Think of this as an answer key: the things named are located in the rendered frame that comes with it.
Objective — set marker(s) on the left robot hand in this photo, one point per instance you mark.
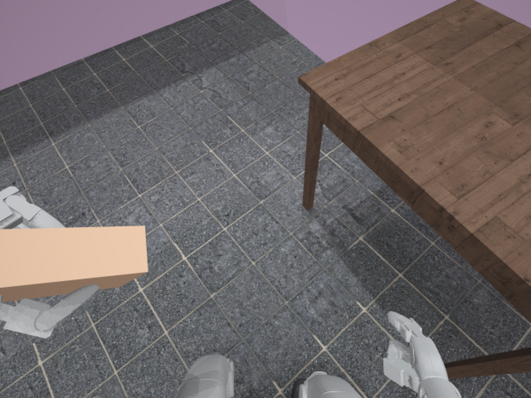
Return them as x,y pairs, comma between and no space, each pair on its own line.
30,316

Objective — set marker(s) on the right robot forearm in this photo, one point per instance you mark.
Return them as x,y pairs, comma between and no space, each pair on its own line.
436,387

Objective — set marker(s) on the sponge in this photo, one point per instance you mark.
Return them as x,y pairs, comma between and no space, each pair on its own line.
44,262

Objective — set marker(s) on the robot thigh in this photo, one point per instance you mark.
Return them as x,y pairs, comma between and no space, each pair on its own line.
326,386
210,376

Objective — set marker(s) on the right robot hand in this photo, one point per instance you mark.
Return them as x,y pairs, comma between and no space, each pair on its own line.
409,366

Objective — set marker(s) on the table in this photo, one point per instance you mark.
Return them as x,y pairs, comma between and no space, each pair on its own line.
440,110

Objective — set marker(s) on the robot left thigh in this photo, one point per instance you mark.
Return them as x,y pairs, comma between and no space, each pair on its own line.
210,376

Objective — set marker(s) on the robot right thigh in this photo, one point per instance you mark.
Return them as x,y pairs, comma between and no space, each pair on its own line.
326,386

